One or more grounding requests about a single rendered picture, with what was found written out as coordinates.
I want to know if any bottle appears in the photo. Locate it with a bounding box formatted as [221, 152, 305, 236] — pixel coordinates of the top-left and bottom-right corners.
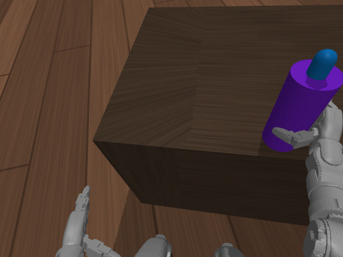
[262, 49, 343, 152]

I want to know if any right robot arm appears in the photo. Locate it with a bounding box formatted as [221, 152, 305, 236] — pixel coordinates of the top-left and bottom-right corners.
[303, 139, 343, 257]

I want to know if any left robot arm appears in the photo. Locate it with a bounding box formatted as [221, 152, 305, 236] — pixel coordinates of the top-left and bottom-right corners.
[55, 245, 85, 257]

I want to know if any left robot hand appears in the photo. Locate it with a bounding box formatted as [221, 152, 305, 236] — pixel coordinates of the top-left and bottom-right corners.
[62, 185, 121, 257]

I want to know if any right robot hand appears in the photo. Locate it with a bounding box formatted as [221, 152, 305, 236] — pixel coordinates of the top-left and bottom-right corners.
[272, 99, 343, 149]

